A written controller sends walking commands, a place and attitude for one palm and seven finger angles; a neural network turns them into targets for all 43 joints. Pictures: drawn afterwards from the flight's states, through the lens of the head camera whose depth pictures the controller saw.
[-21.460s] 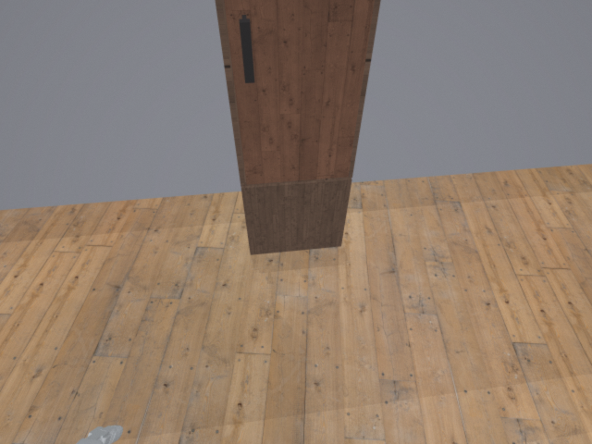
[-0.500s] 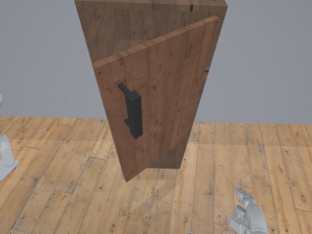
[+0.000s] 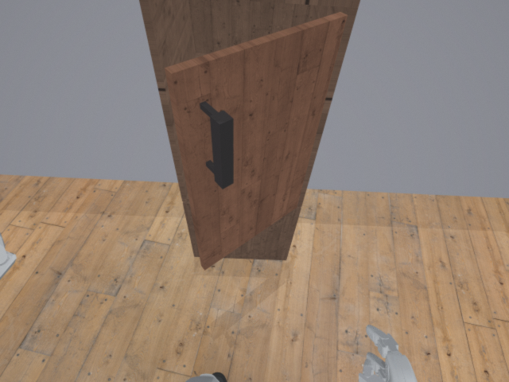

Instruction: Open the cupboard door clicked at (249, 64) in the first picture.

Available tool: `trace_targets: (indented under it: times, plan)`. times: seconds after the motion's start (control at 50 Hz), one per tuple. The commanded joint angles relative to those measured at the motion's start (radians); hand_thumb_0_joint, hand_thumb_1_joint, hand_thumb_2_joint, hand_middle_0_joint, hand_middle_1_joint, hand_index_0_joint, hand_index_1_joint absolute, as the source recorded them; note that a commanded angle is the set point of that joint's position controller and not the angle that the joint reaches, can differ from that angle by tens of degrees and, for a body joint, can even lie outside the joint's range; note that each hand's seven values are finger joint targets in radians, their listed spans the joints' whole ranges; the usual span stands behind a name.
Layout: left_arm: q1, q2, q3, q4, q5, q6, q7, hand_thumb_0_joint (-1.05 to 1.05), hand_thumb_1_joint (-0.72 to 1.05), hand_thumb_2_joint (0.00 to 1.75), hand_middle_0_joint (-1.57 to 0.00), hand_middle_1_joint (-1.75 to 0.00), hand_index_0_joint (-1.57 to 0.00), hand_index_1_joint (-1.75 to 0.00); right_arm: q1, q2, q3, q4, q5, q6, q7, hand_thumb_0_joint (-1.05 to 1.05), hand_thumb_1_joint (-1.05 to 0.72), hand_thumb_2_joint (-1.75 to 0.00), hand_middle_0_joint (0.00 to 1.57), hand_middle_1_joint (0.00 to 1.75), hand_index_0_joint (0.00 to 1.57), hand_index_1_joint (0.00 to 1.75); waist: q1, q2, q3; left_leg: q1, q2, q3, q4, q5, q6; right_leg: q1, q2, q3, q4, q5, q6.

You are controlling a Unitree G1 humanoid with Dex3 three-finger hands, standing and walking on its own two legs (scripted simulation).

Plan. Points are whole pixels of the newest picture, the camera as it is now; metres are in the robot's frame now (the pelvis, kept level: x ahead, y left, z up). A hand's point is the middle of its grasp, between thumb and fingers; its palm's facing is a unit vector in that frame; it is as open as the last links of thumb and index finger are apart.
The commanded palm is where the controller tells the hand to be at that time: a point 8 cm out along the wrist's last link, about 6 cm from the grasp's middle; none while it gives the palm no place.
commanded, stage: step back with the hand held close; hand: left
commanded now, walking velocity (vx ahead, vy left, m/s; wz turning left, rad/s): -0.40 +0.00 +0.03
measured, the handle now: (215, 146) +0.45 +0.11 +0.12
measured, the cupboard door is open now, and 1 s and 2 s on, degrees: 40 40 40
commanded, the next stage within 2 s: stop stepping back and stand still in 0.10 s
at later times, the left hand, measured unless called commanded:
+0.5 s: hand out of the picture +0.08 +0.24 +0.17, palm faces +0.37 -0.74 -0.56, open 7.4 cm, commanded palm +0.03 +0.28 +0.19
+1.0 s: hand out of the picture +0.03 +0.26 +0.18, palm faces +0.47 -0.73 -0.50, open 7.4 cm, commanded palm -0.03 +0.29 +0.19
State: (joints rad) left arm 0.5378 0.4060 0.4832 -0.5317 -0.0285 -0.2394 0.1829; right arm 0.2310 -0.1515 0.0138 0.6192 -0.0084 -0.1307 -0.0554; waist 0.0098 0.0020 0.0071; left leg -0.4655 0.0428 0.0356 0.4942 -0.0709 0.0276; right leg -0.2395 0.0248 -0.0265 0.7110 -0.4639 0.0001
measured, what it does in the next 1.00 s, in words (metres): walks backwards: right foot, then left foot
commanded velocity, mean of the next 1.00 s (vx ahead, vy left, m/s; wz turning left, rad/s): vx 0.06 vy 0.01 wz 0.02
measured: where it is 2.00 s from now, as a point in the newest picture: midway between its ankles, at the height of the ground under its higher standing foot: outside the picture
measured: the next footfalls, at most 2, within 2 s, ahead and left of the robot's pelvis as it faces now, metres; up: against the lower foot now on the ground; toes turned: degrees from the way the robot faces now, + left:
right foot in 0.04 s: -0.07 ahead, -0.13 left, +0.00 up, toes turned -2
left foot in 0.24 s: +0.02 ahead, +0.08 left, +0.00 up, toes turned +1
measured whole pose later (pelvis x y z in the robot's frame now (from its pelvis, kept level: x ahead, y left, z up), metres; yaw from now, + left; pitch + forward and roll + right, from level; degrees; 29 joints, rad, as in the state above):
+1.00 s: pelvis -0.16 -0.02 +0.00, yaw +1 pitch -2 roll +0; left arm 0.54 0.43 0.45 -0.45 -0.02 -0.22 0.15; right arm 0.26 -0.20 0.01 0.63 0.00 -0.14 -0.08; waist -0.01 -0.01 0.00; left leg -0.21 0.05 0.04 0.57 -0.33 -0.03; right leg -0.29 -0.01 -0.07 0.59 -0.26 -0.03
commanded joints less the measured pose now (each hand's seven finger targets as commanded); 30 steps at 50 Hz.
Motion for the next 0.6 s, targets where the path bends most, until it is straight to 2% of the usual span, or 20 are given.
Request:
trace_targets:
  times: [0.0, 0.02, 0.04, 0.06, 0.08, 0.1, 0.14, 0.18, 0.2, 0.22, 0.24, 0.26, 0.34, 0.4, 0.42, 0.46, 0.48, 0.5, 0.52, 0.58]
  plan:
    - [-0.054, 0.172, 0.035, -0.223, -0.016, -0.049, -0.021, 0.00, 0.90, 0.90, -0.20, -0.30, -0.20, -0.30, -0.117, -0.174, -0.061, -0.125, 0.002, -0.053, 0.002, 0.00, -0.90, -0.90, 0.20, 0.30, 0.20, 0.30, -0.002, 0.062, -0.137, 0.245, 0.077, -0.111, -0.072, -0.087, -0.001, 0.015, -0.092, 0.064, -0.450, 0.310, -0.046]
    - [-0.040, 0.232, 0.073, -0.234, -0.016, -0.050, -0.019, 0.00, 0.90, 0.90, -0.20, -0.30, -0.20, -0.30, -0.112, -0.149, -0.054, -0.125, 0.005, -0.038, 0.001, 0.00, -0.90, -0.90, 0.20, 0.30, 0.20, 0.30, -0.004, -0.119, -0.174, 0.238, 0.001, -0.014, 0.090, -0.145, -0.037, 0.006, -0.232, 0.170, -0.444, 0.568, -0.083]
    - [-0.068, 0.257, 0.094, -0.233, -0.029, -0.062, -0.021, 0.00, 0.90, 0.90, -0.20, -0.30, -0.20, -0.30, -0.151, -0.145, -0.049, -0.140, 0.015, -0.042, -0.010, 0.00, -0.90, -0.90, 0.20, 0.30, 0.20, 0.30, 0.013, -0.199, -0.148, 0.178, -0.042, 0.001, 0.284, -0.276, -0.046, -0.044, -0.319, 0.202, -0.421, 0.745, -0.112]
    - [-0.084, 0.271, 0.110, -0.246, -0.021, -0.075, -0.021, 0.00, 0.90, 0.90, -0.20, -0.30, -0.20, -0.30, -0.167, -0.131, -0.035, -0.147, 0.014, -0.047, -0.019, 0.00, -0.90, -0.90, 0.20, 0.30, 0.20, 0.30, 0.020, -0.192, -0.166, 0.077, -0.046, -0.010, 0.377, -0.352, -0.043, 0.041, -0.345, 0.166, -0.352, 0.988, -0.130]
    - [-0.054, 0.261, 0.117, -0.241, -0.017, -0.061, -0.026, 0.00, 0.90, 0.90, -0.20, -0.30, -0.20, -0.30, -0.173, -0.140, -0.043, -0.158, 0.028, -0.046, -0.026, 0.00, -0.90, -0.90, 0.20, 0.30, 0.20, 0.30, 0.026, -0.254, -0.203, -0.019, -0.068, -0.019, 0.374, -0.386, -0.035, 0.175, -0.319, 0.134, -0.283, 1.217, -0.103]
    - [0.000, 0.265, 0.141, -0.220, -0.013, -0.039, -0.030, 0.00, 0.90, 0.90, -0.20, -0.30, -0.20, -0.30, -0.182, -0.129, -0.035, -0.182, 0.027, -0.039, -0.031, 0.00, -0.90, -0.90, 0.20, 0.30, 0.20, 0.30, 0.026, -0.273, -0.201, -0.056, -0.051, -0.012, 0.332, -0.364, -0.037, 0.228, -0.310, 0.123, -0.237, 1.301, -0.090]
    - [0.069, 0.233, 0.135, -0.194, -0.018, -0.021, -0.035, 0.00, 0.90, 0.90, -0.20, -0.30, -0.20, -0.30, -0.209, -0.115, -0.012, -0.179, 0.022, -0.022, -0.046, 0.00, -0.90, -0.90, 0.20, 0.30, 0.20, 0.30, 0.019, -0.134, -0.185, 0.004, -0.048, 0.028, 0.161, -0.240, -0.047, 0.224, -0.272, 0.091, -0.181, 1.328, -0.077]
    - [0.050, 0.222, 0.114, -0.238, -0.021, -0.032, -0.038, 0.00, 0.90, 0.90, -0.20, -0.30, -0.20, -0.30, -0.192, -0.140, -0.013, -0.166, 0.013, -0.009, -0.058, 0.00, -0.90, -0.90, 0.20, 0.30, 0.20, 0.30, -0.006, 0.030, -0.178, 0.181, -0.047, 0.035, -0.089, 0.112, -0.044, 0.152, -0.161, 0.026, -0.096, 1.176, -0.018]
    - [0.057, 0.224, 0.112, -0.276, -0.026, -0.034, -0.032, 0.00, 0.90, 0.90, -0.20, -0.30, -0.20, -0.30, -0.154, -0.173, -0.034, -0.169, 0.015, -0.013, -0.053, 0.00, -0.90, -0.90, 0.20, 0.30, 0.20, 0.30, -0.007, 0.147, -0.243, 0.376, 0.071, -0.077, -0.125, 0.627, 0.002, 0.040, -0.089, -0.005, -0.009, 0.779, 0.026]
    - [0.070, 0.227, 0.098, -0.301, -0.021, -0.033, -0.033, 0.00, 0.90, 0.90, -0.20, -0.30, -0.20, -0.30, -0.130, -0.186, -0.061, -0.171, 0.013, -0.027, -0.040, 0.00, -0.90, -0.90, 0.20, 0.30, 0.20, 0.30, 0.003, 0.224, -0.279, 0.541, 0.199, -0.212, -0.101, 0.909, 0.042, -0.112, -0.038, 0.008, 0.064, 0.153, 0.021]
    - [0.111, 0.196, 0.089, -0.268, -0.019, -0.043, -0.039, 0.00, 0.90, 0.90, -0.20, -0.30, -0.20, -0.30, -0.080, -0.188, -0.070, -0.161, 0.012, -0.042, -0.019, 0.00, -0.90, -0.90, 0.20, 0.30, 0.20, 0.30, 0.010, 0.221, -0.283, 0.558, 0.233, -0.213, -0.105, 0.863, 0.076, -0.124, -0.007, 0.052, 0.109, -0.076, -0.001]
    - [0.129, 0.178, 0.076, -0.232, -0.017, -0.040, -0.041, 0.00, 0.90, 0.90, -0.20, -0.30, -0.20, -0.30, -0.072, -0.193, -0.077, -0.164, 0.012, -0.050, -0.012, 0.00, -0.90, -0.90, 0.20, 0.30, 0.20, 0.30, 0.000, 0.196, -0.246, 0.505, 0.223, -0.208, -0.139, 0.662, 0.084, -0.141, 0.008, 0.044, 0.123, -0.105, 0.000]
    - [0.124, 0.201, 0.096, -0.291, -0.016, -0.005, -0.017, 0.00, 0.90, 0.90, -0.20, -0.30, -0.20, -0.30, -0.085, -0.180, -0.065, -0.177, 0.013, -0.064, -0.013, 0.00, -0.90, -0.90, 0.20, 0.30, 0.20, 0.30, -0.020, 0.192, -0.194, 0.371, 0.171, -0.193, -0.187, 0.297, 0.071, -0.080, -0.014, 0.001, 0.039, 0.046, 0.025]
    - [0.130, 0.196, 0.098, -0.225, -0.022, 0.022, -0.006, 0.00, 0.90, 0.90, -0.20, -0.30, -0.20, -0.30, -0.119, -0.181, -0.054, -0.183, 0.014, -0.052, -0.023, 0.00, -0.90, -0.90, 0.20, 0.30, 0.20, 0.30, -0.017, 0.171, -0.105, 0.085, 0.147, -0.170, -0.366, -0.403, 0.053, 0.116, -0.006, -0.048, -0.076, 0.017, 0.016]
    - [0.101, 0.209, 0.104, -0.216, -0.012, 0.022, -0.003, 0.00, 0.90, 0.90, -0.20, -0.30, -0.20, -0.30, -0.132, -0.191, -0.055, -0.187, 0.009, -0.044, -0.028, 0.00, -0.90, -0.90, 0.20, 0.30, 0.20, 0.30, -0.015, 0.209, -0.074, -0.006, 0.123, -0.160, -0.390, -0.541, 0.033, 0.186, 0.005, -0.075, -0.124, 0.031, 0.006]
    - [0.062, 0.195, 0.081, -0.139, -0.001, 0.017, -0.006, 0.00, 0.90, 0.90, -0.20, -0.30, -0.20, -0.30, -0.135, -0.182, -0.055, -0.175, 0.003, -0.024, -0.031, 0.00, -0.90, -0.90, 0.20, 0.30, 0.20, 0.30, -0.018, 0.136, -0.027, -0.062, 0.054, -0.095, -0.259, -0.552, -0.005, 0.214, -0.024, -0.048, -0.299, 0.017, -0.026]
    - [0.027, 0.204, 0.067, -0.123, 0.001, 0.017, -0.012, 0.00, 0.90, 0.90, -0.20, -0.30, -0.20, -0.30, -0.136, -0.176, -0.060, -0.174, 0.002, -0.012, -0.028, 0.00, -0.90, -0.90, 0.20, 0.30, 0.20, 0.30, -0.020, -0.020, -0.020, 0.003, -0.018, -0.042, -0.016, -0.472, -0.027, 0.080, -0.131, 0.120, -0.458, -0.121, -0.081]
    - [-0.004, 0.227, 0.071, -0.134, -0.005, 0.018, -0.017, 0.00, 0.90, 0.90, -0.20, -0.30, -0.20, -0.30, -0.142, -0.180, -0.065, -0.164, 0.002, -0.006, -0.030, 0.00, -0.90, -0.90, 0.20, 0.30, 0.20, 0.30, -0.011, -0.218, -0.011, 0.068, -0.074, -0.045, 0.339, -0.351, -0.040, -0.149, -0.338, 0.439, -0.629, -0.306, -0.168]
    - [-0.088, 0.228, 0.061, -0.161, -0.012, 0.016, -0.017, 0.00, 0.90, 0.90, -0.20, -0.30, -0.20, -0.30, -0.158, -0.196, -0.066, -0.148, -0.008, -0.005, -0.030, 0.00, -0.90, -0.90, 0.20, 0.30, 0.20, 0.30, 0.001, -0.220, 0.035, -0.013, -0.061, -0.070, 0.545, -0.341, -0.042, -0.224, -0.430, 0.526, -0.666, -0.307, -0.211]
    - [-0.152, 0.174, 0.015, -0.076, 0.001, -0.001, -0.030, 0.00, 0.90, 0.90, -0.20, -0.30, -0.20, -0.30, -0.099, -0.173, -0.052, -0.113, -0.007, -0.024, -0.025, 0.00, -0.90, -0.90, 0.20, 0.30, 0.20, 0.30, -0.045, -0.135, -0.017, -0.020, -0.004, -0.044, 0.549, -0.216, -0.043, -0.145, -0.321, 0.298, -0.573, -0.176, -0.138]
